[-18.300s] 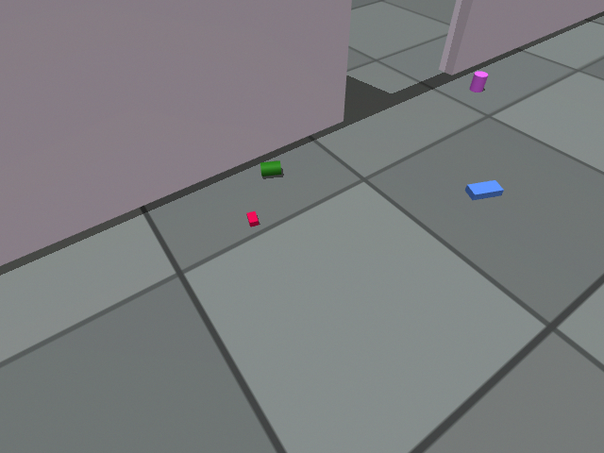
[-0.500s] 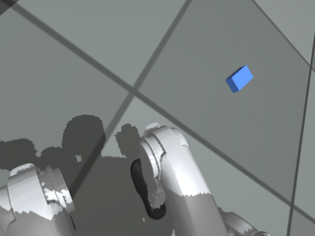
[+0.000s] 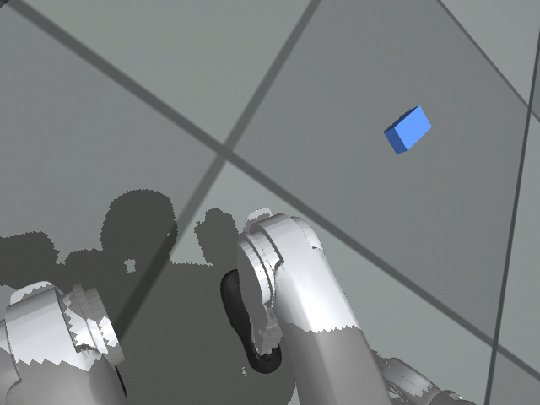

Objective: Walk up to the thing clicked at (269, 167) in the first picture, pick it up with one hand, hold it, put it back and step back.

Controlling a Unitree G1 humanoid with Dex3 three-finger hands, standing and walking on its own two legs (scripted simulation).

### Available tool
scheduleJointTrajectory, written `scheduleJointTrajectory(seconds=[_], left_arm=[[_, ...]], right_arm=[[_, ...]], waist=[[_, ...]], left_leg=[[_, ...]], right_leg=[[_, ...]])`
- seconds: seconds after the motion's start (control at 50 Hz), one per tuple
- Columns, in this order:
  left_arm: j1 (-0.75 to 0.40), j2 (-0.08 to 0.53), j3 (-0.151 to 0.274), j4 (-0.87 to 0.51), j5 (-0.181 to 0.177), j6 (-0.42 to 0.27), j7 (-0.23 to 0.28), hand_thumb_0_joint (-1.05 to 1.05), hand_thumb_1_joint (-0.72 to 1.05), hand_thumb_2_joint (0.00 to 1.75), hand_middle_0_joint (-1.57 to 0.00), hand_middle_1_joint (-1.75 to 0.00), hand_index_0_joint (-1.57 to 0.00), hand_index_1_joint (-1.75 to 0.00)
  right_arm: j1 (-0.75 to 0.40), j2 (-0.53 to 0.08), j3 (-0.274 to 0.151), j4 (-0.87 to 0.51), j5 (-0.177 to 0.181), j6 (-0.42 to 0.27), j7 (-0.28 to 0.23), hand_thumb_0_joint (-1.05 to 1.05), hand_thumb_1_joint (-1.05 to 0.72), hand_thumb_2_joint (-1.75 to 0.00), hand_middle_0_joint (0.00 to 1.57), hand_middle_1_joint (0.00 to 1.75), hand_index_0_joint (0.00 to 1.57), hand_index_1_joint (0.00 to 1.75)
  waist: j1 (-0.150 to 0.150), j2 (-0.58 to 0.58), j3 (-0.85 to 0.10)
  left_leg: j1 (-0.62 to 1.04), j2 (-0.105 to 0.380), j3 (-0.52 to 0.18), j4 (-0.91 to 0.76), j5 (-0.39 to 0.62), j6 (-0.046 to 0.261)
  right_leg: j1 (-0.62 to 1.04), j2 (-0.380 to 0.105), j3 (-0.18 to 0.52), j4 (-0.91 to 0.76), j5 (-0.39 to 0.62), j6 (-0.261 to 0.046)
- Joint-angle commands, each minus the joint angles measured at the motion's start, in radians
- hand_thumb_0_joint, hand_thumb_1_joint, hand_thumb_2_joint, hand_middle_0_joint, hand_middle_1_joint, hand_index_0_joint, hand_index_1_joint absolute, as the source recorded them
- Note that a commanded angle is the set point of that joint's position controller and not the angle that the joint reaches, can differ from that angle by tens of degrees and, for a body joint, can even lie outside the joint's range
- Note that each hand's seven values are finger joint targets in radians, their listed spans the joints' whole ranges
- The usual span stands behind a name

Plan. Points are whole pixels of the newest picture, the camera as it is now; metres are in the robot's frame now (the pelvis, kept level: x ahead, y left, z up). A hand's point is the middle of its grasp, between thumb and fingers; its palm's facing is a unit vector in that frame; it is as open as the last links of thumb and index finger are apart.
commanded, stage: close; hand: left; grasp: from above
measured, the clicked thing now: out of the picture +0.43 +0.34 -0.27
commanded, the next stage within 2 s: settle in 0.14 s
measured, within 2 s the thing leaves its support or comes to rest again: leaves its support in 0.54 s
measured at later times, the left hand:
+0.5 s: hand out of the picture +0.42 +0.34 -0.25, palm faces -0.41 -0.21 -0.89, open 9.9 cm
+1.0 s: hand out of the picture +0.41 +0.35 -0.15, palm faces -0.43 -0.17 -0.89, open 9.9 cm
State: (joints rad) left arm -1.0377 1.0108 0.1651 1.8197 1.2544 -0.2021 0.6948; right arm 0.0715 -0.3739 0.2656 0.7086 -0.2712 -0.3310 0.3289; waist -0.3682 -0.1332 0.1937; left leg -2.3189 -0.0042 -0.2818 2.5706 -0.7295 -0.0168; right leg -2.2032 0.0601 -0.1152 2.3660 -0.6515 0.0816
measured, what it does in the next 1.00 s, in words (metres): stands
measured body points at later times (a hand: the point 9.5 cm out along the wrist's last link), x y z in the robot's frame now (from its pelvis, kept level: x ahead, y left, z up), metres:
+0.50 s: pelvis +0.00 +0.00 +0.01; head +0.27 +0.13 +0.34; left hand +0.44 +0.35 -0.20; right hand +0.06 -0.26 -0.04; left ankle +0.06 +0.13 -0.27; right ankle +0.12 -0.14 -0.27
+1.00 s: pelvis +0.00 -0.01 +0.02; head +0.23 +0.09 +0.40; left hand +0.43 +0.35 -0.10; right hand +0.12 -0.26 -0.08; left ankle +0.06 +0.13 -0.27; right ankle +0.12 -0.14 -0.27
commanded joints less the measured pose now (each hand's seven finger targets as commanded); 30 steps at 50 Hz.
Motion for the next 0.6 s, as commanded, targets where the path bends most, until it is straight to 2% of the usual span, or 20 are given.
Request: scheduleJointTrajectory(seconds=[0.0,0.02,0.06,0.12,0.16,0.2,0.22,0.26,0.28,0.3,0.32,0.36,0.4,0.42,0.44,0.5,0.52,0.54,0.56,0.58], left_arm=[[-0.204,0.197,-0.001,-0.08,-0.03,0.009,0.031,0.0,0.63,0.39,-0.96,-0.48,-0.99,-0.45],[-0.207,0.221,0.005,-0.092,-0.033,0.008,0.034,0.0,0.64,0.41,-0.97,-0.47,-1.0,-0.45],[-0.219,0.209,-0.01,-0.095,-0.033,0.009,0.026,0.0,0.68,0.4,-1.0,-0.46,-1.02,-0.44],[-0.235,0.21,-0.009,-0.117,-0.035,0.01,0.021,0.0,0.72,0.41,-1.03,-0.46,-1.05,-0.43],[-0.204,0.213,0.0,-0.104,-0.042,0.011,0.018,0.0,0.73,0.45,-1.05,-0.46,-1.07,-0.45],[-0.199,0.209,-0.01,-0.095,-0.043,0.008,0.012,0.0,0.74,0.44,-1.05,-0.45,-1.07,-0.44],[-0.202,0.216,-0.005,-0.114,-0.042,0.005,0.014,0.0,0.74,0.47,-1.06,-0.45,-1.07,-0.44],[-0.192,0.222,0.005,-0.114,-0.049,0.006,0.013,0.0,0.71,0.51,-1.08,-0.49,-1.1,-0.48],[-0.213,0.206,-0.014,-0.148,-0.045,0.004,0.007,0.0,0.7,0.52,-1.09,-0.48,-1.11,-0.47],[-0.17,0.213,0.004,-0.118,-0.048,0.009,0.007,0.0,0.71,0.54,-1.1,-0.5,-1.11,-0.48],[-0.208,0.219,0.001,-0.16,-0.048,0.006,0.005,0.0,0.73,0.53,-1.11,-0.49,-1.12,-0.48],[-0.194,0.224,0.002,-0.157,-0.047,0.018,-0.01,0.0,0.74,0.54,-1.12,-0.49,-1.13,-0.48],[-0.225,0.236,0.013,-0.232,-0.048,0.017,-0.018,0.0,0.75,0.54,-1.13,-0.48,-1.14,-0.47],[-0.26,0.218,0.002,-0.285,-0.053,0.014,-0.022,0.0,0.76,0.54,-1.14,-0.47,-1.15,-0.46],[-0.223,0.215,0.006,-0.272,-0.063,0.018,-0.021,0.0,0.76,0.55,-1.15,-0.47,-1.15,-0.47],[-0.213,0.217,0.039,-0.376,-0.06,0.019,-0.011,0.0,0.77,0.54,-1.14,-0.46,-1.15,-0.45],[-0.197,0.197,0.029,-0.377,-0.06,0.027,-0.017,0.0,0.78,0.54,-1.15,-0.46,-1.16,-0.45],[-0.142,0.156,0.023,-0.334,-0.068,0.04,-0.022,0.0,0.77,0.54,-1.14,-0.46,-1.15,-0.45],[-0.148,0.163,0.029,-0.379,-0.069,0.045,-0.025,0.0,0.77,0.54,-1.15,-0.45,-1.15,-0.44],[-0.184,0.161,0.027,-0.418,-0.066,0.052,-0.032,0.0,0.78,0.53,-1.14,-0.45,-1.15,-0.44]], right_arm=[[0.209,-0.351,-0.112,0.019,0.003,0.0,-0.006,0.0,-0.89,-0.9,0.2,0.3,0.2,0.3],[0.201,-0.346,-0.109,0.021,0.013,0.001,-0.01,0.0,-0.89,-0.9,0.2,0.3,0.2,0.3],[0.205,-0.344,-0.105,0.02,0.008,0.0,-0.009,0.0,-0.89,-0.9,0.2,0.3,0.2,0.3],[0.215,-0.342,-0.107,0.021,0.011,0.002,-0.011,0.0,-0.89,-0.9,0.2,0.3,0.2,0.3],[0.207,-0.344,-0.11,0.022,0.016,0.004,-0.014,0.0,-0.89,-0.9,0.2,0.3,0.2,0.3],[0.214,-0.345,-0.106,0.024,0.013,0.007,-0.017,0.0,-0.89,-0.9,0.2,0.3,0.2,0.3],[0.206,-0.346,-0.108,0.022,0.016,0.009,-0.021,0.0,-0.89,-0.9,0.2,0.3,0.2,0.3],[0.204,-0.346,-0.108,0.019,0.018,0.013,-0.024,0.0,-0.9,-0.9,0.2,0.3,0.2,0.3],[0.206,-0.34,-0.109,0.013,0.016,0.012,-0.023,0.0,-0.9,-0.9,0.2,0.3,0.2,0.3],[0.216,-0.344,-0.115,0.023,0.016,0.019,-0.026,0.0,-0.9,-0.9,0.2,0.3,0.2,0.3],[0.207,-0.336,-0.111,0.02,0.016,0.019,-0.024,0.0,-0.9,-0.9,0.2,0.3,0.2,0.3],[0.218,-0.339,-0.121,0.021,0.021,0.023,-0.024,0.0,-0.9,-0.9,0.2,0.3,0.2,0.3],[0.216,-0.337,-0.127,0.022,0.023,0.023,-0.023,0.0,-0.9,-0.9,0.2,0.3,0.2,0.3],[0.21,-0.325,-0.125,0.017,0.024,0.022,-0.02,0.0,-0.9,-0.9,0.2,0.3,0.2,0.3],[0.192,-0.326,-0.131,0.015,0.03,0.025,-0.024,0.0,-0.9,-0.9,0.2,0.3,0.2,0.3],[0.207,-0.314,-0.148,0.027,0.039,0.034,-0.019,0.0,-0.9,-0.9,0.2,0.3,0.2,0.3],[0.207,-0.306,-0.155,0.034,0.04,0.036,-0.012,0.0,-0.9,-0.9,0.2,0.3,0.2,0.3],[0.204,-0.299,-0.163,0.035,0.044,0.044,-0.013,0.0,-0.9,-0.9,0.2,0.3,0.2,0.3],[0.194,-0.299,-0.174,0.034,0.055,0.052,-0.014,0.0,-0.9,-0.9,0.2,0.3,0.2,0.3],[0.207,-0.29,-0.182,0.036,0.062,0.058,-0.012,0.0,-0.89,-0.9,0.2,0.3,0.2,0.3]], waist=[[-0.063,0.488,-0.616],[-0.049,0.493,-0.623],[-0.061,0.502,-0.625],[-0.062,0.517,-0.632],[-0.049,0.507,-0.63],[-0.059,0.505,-0.628],[-0.046,0.503,-0.635],[-0.04,0.502,-0.635],[-0.041,0.531,-0.638],[-0.033,0.537,-0.664],[-0.03,0.546,-0.666],[-0.036,0.549,-0.667],[-0.027,0.574,-0.704],[-0.022,0.597,-0.721],[-0.008,0.595,-0.736],[0.027,0.663,-0.825],[0.03,0.69,-0.828],[0.034,0.661,-0.813],[0.052,0.664,-0.833],[0.048,0.671,-0.843]], left_leg=[[0.473,0.038,0.108,-0.309,0.192,0.01],[0.472,0.039,0.107,-0.307,0.191,0.009],[0.477,0.037,0.114,-0.295,0.205,0.011],[0.49,0.037,0.117,-0.295,0.223,0.009],[0.48,0.039,0.115,-0.298,0.222,0.009],[0.479,0.037,0.12,-0.296,0.223,0.011],[0.478,0.036,0.119,-0.304,0.215,0.009],[0.474,0.036,0.116,-0.308,0.209,0.009],[0.487,0.034,0.122,-0.316,0.214,0.007],[0.509,0.036,0.118,-0.326,0.23,0.004],[0.508,0.037,0.112,-0.325,0.231,0.001],[0.512,0.036,0.121,-0.318,0.23,0.005],[0.537,0.036,0.122,-0.317,0.25,0.003],[0.558,0.034,0.122,-0.32,0.261,0.0],[0.566,0.036,0.124,-0.332,0.25,0.0],[0.617,0.033,0.13,-0.34,0.314,-0.011],[0.626,0.031,0.136,-0.336,0.324,-0.012],[0.607,0.031,0.144,-0.348,0.311,-0.01],[0.599,0.029,0.148,-0.356,0.307,-0.008],[0.593,0.028,0.153,-0.346,0.313,-0.004]], right_leg=[[0.325,0.017,-0.161,-0.191,0.222,-0.086],[0.325,0.016,-0.157,-0.189,0.22,-0.088],[0.325,0.012,-0.156,-0.181,0.234,-0.085],[0.329,0.012,-0.155,-0.18,0.248,-0.086],[0.329,0.015,-0.156,-0.184,0.244,-0.088],[0.345,0.017,-0.153,-0.191,0.248,-0.087],[0.339,0.016,-0.154,-0.193,0.237,-0.09],[0.337,0.013,-0.157,-0.194,0.23,-0.089],[0.339,0.014,-0.153,-0.19,0.235,-0.093],[0.352,0.018,-0.156,-0.192,0.245,-0.097],[0.33,0.013,-0.161,-0.178,0.243,-0.095],[0.338,0.013,-0.154,-0.183,0.248,-0.095],[0.331,0.009,-0.153,-0.179,0.258,-0.096],[0.328,0.005,-0.151,-0.177,0.265,-0.097],[0.333,0.009,-0.147,-0.189,0.257,-0.1],[0.329,0.006,-0.147,-0.167,0.305,-0.106],[0.311,0.004,-0.144,-0.157,0.308,-0.109],[0.319,0.011,-0.141,-0.172,0.297,-0.111],[0.304,0.012,-0.138,-0.176,0.291,-0.113],[0.299,0.007,-0.132,-0.177,0.302,-0.112]])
